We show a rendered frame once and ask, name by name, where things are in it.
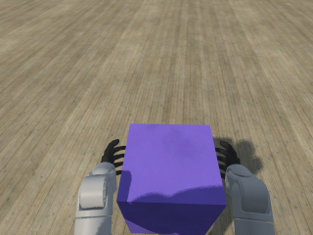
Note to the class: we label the robot left hand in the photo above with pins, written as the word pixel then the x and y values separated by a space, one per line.
pixel 109 155

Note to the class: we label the robot right forearm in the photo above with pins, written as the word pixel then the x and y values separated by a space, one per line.
pixel 251 203

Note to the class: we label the carton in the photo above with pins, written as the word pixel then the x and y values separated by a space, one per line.
pixel 170 182

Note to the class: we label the robot right hand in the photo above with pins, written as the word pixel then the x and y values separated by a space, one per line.
pixel 230 154

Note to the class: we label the robot left forearm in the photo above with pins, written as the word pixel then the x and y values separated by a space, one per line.
pixel 94 204

